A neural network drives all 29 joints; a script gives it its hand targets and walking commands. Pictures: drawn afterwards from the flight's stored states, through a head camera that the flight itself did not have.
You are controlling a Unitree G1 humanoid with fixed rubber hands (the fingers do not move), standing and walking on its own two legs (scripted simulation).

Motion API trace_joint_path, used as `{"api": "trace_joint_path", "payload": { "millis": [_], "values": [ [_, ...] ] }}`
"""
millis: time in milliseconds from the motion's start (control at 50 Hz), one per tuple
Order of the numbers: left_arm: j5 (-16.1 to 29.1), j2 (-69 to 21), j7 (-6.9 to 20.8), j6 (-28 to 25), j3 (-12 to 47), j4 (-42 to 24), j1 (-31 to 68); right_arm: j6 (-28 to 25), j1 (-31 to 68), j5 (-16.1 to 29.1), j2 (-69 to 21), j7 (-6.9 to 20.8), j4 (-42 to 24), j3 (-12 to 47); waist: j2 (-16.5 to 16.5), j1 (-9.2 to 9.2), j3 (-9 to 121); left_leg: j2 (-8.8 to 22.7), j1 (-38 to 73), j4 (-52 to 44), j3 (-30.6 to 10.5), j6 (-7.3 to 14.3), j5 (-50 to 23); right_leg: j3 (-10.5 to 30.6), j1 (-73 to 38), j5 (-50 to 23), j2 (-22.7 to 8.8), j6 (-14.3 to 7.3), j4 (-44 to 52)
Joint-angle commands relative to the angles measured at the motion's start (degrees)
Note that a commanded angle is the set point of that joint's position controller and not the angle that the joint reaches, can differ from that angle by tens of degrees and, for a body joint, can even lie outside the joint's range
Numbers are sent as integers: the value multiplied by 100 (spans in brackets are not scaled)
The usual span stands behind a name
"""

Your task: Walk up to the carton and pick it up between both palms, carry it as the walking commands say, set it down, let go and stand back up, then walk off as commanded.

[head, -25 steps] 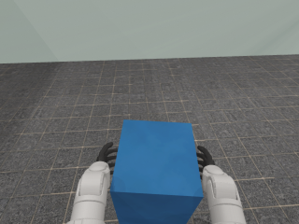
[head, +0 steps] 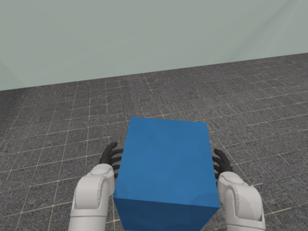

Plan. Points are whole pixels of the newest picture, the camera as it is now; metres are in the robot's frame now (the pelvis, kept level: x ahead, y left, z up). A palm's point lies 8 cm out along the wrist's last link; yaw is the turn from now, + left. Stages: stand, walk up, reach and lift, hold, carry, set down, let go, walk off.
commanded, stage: carry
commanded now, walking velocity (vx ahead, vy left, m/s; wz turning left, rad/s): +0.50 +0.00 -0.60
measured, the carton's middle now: (163, 178) +0.28 -0.01 +0.03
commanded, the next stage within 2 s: none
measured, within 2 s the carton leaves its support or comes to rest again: neither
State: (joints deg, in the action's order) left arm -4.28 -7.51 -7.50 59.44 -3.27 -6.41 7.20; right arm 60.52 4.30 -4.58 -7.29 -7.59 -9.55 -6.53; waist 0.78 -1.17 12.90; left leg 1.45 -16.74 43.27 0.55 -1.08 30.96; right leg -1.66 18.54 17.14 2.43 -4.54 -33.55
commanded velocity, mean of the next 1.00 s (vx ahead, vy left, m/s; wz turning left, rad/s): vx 0.23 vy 0.00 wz -0.37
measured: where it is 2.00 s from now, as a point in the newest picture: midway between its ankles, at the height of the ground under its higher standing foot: (190, 218)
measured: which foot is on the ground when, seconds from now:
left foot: up 0.00-0.26, down 0.28-0.50, up 0.52-0.78, down 0.80-1.00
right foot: down 0.00-0.30, up 0.32-0.44, down 0.46-0.80, up 0.82-0.96, down 0.98-1.00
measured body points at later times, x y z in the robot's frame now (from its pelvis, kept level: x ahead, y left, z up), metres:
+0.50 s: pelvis +0.22 -0.04 -0.01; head +0.16 -0.03 +0.44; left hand +0.49 +0.00 +0.06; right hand +0.37 -0.27 +0.05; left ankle +0.24 +0.11 -0.73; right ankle +0.19 -0.10 -0.73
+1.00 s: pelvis +0.45 -0.12 -0.01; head +0.47 -0.13 +0.44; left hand +0.74 -0.15 +0.05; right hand +0.57 -0.39 +0.05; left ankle +0.52 -0.07 -0.73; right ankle +0.40 -0.20 -0.73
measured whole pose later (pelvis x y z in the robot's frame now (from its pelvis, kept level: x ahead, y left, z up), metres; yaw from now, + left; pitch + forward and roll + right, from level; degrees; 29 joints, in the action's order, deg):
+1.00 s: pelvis +0.45 -0.12 -0.01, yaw -33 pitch +5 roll +0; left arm -0.9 -7.4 -9.7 65.7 -1.8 -27.2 -0.8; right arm 64.3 -1.3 0.0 -7.4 -9.9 -25.3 -2.1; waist -0.2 2.7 3.7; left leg 2.9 -25.5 38.0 10.2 3.1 17.0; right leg -5.0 23.2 18.0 0.6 -0.9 -38.3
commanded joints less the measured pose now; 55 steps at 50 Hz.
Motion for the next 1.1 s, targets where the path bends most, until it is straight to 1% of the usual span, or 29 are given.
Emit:
{"api": "trace_joint_path", "payload": {
  "millis": [0, 60, 140, 200, 240, 260, 280, 300, 340, 440, 460, 480, 500, 520, 600, 640, 720, 740, 760, 780, 800, 820, 840, 880, 900, 960, 1000, 1040, 1080],
  "values": [
    [1719, -4648, 699, 168, 3316, -1895, 2698, 122, 3650, 2101, -5118, 625, -1977, 4317, -833, -34, 1047, 10, -2292, 189, 153, -49, -302, 2882, -2477, -753, -1744, -815, 1698],
    [1818, -4553, 511, 241, 3259, -2345, 2897, 205, 3610, 2214, -5227, 455, -2077, 4236, -1170, -85, 1260, -66, -2633, 3, 248, -131, -530, 2709, -2918, -1228, -1622, -717, 1593],
    [1824, -4329, 351, 433, 3382, -2808, 2360, 344, 2611, 2025, -4832, 380, -2184, 3853, -590, -50, 903, -122, -1580, -764, 399, -156, -1448, 2464, -1513, -554, -1488, -794, 1897],
    [1828, -4361, 320, 499, 3422, -2847, 2393, 322, 3016, 2087, -4678, 348, -2723, 3896, -795, 98, 784, -288, 384, -1884, 732, -125, -1835, 1587, -127, -530, -1018, -396, 1231],
    [1878, -4163, 322, 553, 3407, -2957, 2337, 333, 2520, 1944, -4493, 230, -2479, 3738, 100, 361, 1165, 869, 2852, -2407, -736, 270, -623, 762, 1950, -339, -342, 19, -399],
    [1795, -3979, 332, 629, 3339, -2700, 2253, 381, 2468, 1758, -4060, 190, -2297, 3601, 1489, 376, 1388, 2128, 3557, -3027, -2402, 794, 610, 175, 2991, 721, 50, 265, -1607],
    [1832, -3943, 367, 676, 3319, -2653, 2116, 408, 2258, 1767, -4238, 159, -2200, 3719, 1109, 289, 1232, 2899, 3277, -3033, -2935, 1298, -104, 169, 3093, 1160, -353, 265, -2089],
    [1954, -3978, 397, 694, 3423, -2681, 2520, 399, 2321, 1640, -4235, 131, -2191, 3575, 656, 265, 965, 2915, 2774, -2994, -2877, 1400, -782, 126, 2949, 1132, -578, 277, -2161],
    [2166, -4141, 468, 703, 3577, -2737, 2560, 427, 2035, 1491, -4425, 136, -1841, 3410, 883, 244, 619, 2689, 1522, -3133, -1895, 1062, -356, 272, 2246, 1207, -949, 353, -1383],
    [2232, -4804, 520, 508, 3579, -2661, 2738, 285, 2875, 1839, -4790, 275, -2523, 3674, 634, 20, 597, 1416, -856, -1903, 770, -59, 410, 137, -981, 87, -345, 75, 719],
    [2017, -4725, 495, 488, 3382, -2506, 2282, 280, 3212, 2028, -4776, 348, -2846, 3983, -694, -72, 354, 907, -1231, -885, 1151, -237, 402, 1090, -1075, 1158, -850, -169, 1634],
    [1900, -4572, 467, 475, 3340, -2513, 2320, 330, 3476, 2043, -4692, 365, -2950, 4054, -1571, -123, -48, 516, -2386, 280, 1127, -429, 102, 2786, -1647, 1202, -1626, -617, 2247],
    [1796, -4576, 398, 455, 3187, -2237, 2017, 335, 3693, 2185, -4645, 387, -3043, 4205, -1429, -153, 232, 462, -3152, 949, 665, -456, 22, 3457, -2706, -812, -2030, -1055, 1935],
    [1809, -4505, 381, 373, 3160, -2806, 2023, 369, 3448, 2306, -4772, 417, -3050, 4352, -1375, -149, 624, 412, -3742, 1468, 437, -478, -161, 3455, -3540, -2647, -2089, -919, 1529],
    [1985, -4928, 372, 234, 3713, -3234, 2148, 185, 2422, 2275, -5011, 548, -2748, 4054, 153, -170, 1177, 426, -3923, 1117, 122, -321, -261, 2577, -4575, -4939, -1872, -980, 621],
    [2126, -4749, 416, 191, 3902, -3691, 2505, 197, 1856, 1997, -4876, 552, -2390, 3830, -368, -145, 835, 266, -3479, 515, 520, -381, -327, 2134, -3853, -5541, -1640, -886, 586],
    [2028, -4879, 525, 262, 3696, -3000, 1823, 97, 2060, 1949, -4852, 499, -2747, 4044, -869, 120, 751, -397, -470, -1339, 1224, -179, -2742, 367, -1742, -6508, -744, -90, -191],
    [1986, -4691, 522, 304, 3776, -3024, 1655, 114, 1736, 1878, -4677, 515, -2734, 3941, -482, 321, 1098, -9, 1358, -1743, 804, 165, -4812, -1, -466, -5595, -560, 299, -960],
    [2013, -4531, 528, 300, 3868, -3358, 1883, 100, 1812, 1848, -4544, 487, -2779, 3897, 537, 395, 1862, 1654, 3446, -1453, -926, 804, -8456, -78, 1176, -2821, -265, 728, -2154],
    [2097, -4557, 568, 346, 4013, -3544, 1979, 107, 1635, 1805, -4441, 493, -2819, 3798, 1382, 276, 1981, 2616, 3984, -1165, -1871, 1451, -10656, -200, 1929, 1873, 267, 843, -2986],
    [2242, -4750, 664, 415, 4102, -3574, 1646, 50, 1460, 1899, -4682, 448, -2882, 3752, 947, 389, 2210, 2411, 3495, -1176, -2017, 1605, -10469, 253, 1515, 1740, 166, 725, -2720],
    [2361, -4856, 696, 386, 4284, -3618, 2010, 87, 1240, 1755, -4824, 456, -2651, 3726, 907, 333, 2016, 2311, 3387, -1168, -1648, 1303, -10208, 116, 1587, 1716, -55, 635, -2249],
    [2238, -4920, 672, 382, 4192, -3413, 1988, 71, 1784, 1894, -4821, 531, -2910, 3832, 569, 309, 1887, 2257, 2831, -1301, -1375, 1289, -8667, 295, 1373, 1741, -366, 598, -1298],
    [2191, -4900, 622, 353, 4041, -3500, 2015, 62, 1743, 2030, -4957, 561, -2603, 3776, 1625, 295, 1763, 1854, 1999, -1222, -824, 998, -7771, 35, 893, 1442, -351, 592, -633],
    [2205, -5103, 664, 339, 4054, -3502, 1917, -16, 2089, 2127, -4984, 575, -3143, 3941, 1057, 309, 1853, 1711, 1680, -1228, -643, 1010, -7572, -240, 494, 1124, -125, 501, -553],
    [1931, -5168, 604, 291, 3751, -3358, 1492, 66, 2397, 2403, -5096, 680, -3316, 4317, 823, 221, 1767, 1285, 623, -904, 3, 510, -5641, -307, -410, -1111, -410, 287, 141],
    [1629, -4944, 541, 357, 3504, -3013, 1443, 225, 2335, 2397, -4975, 728, -2980, 4386, -422, 254, 1489, 815, -103, -473, 237, 240, -3655, 341, -897, -3525, -1081, -51, 404],
    [1728, -4961, 571, 264, 3550, -3149, 1608, 212, 2463, 2438, -5063, 776, -3107, 4590, -885, 133, 1904, 546, -667, -151, 225, -15, -2570, 874, -2067, -6191, -1739, -475, 10],
    [1792, -4947, 561, 232, 3537, -3146, 2056, 207, 2876, 2300, -4887, 731, -3299, 4490, -1235, 113, 1646, 373, -969, -416, 263, -31, -1401, 754, -2205, -6866, -1760, -370, 11]
  ]
}}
